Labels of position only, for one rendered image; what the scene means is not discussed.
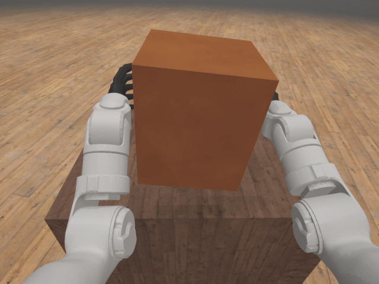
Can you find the robot right forearm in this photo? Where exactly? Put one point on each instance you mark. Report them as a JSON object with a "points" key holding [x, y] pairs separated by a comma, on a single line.
{"points": [[308, 171]]}

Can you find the left robot upper arm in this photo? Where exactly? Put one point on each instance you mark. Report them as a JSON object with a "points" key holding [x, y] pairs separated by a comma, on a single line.
{"points": [[97, 239]]}

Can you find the right robot upper arm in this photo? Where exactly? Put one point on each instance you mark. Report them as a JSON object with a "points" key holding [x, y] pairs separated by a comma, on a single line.
{"points": [[334, 228]]}

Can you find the robot left forearm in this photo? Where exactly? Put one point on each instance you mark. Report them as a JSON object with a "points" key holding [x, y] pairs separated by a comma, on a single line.
{"points": [[106, 150]]}

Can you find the robot left hand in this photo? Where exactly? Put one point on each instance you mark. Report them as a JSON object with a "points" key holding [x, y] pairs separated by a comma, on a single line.
{"points": [[119, 82]]}

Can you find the carton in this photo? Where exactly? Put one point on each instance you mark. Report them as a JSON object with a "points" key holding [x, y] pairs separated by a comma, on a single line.
{"points": [[199, 105]]}

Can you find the pedestal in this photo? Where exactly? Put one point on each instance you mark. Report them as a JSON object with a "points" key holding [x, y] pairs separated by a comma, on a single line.
{"points": [[204, 236]]}

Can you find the robot right hand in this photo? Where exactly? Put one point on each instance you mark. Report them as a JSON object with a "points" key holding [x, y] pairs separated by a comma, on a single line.
{"points": [[275, 97]]}

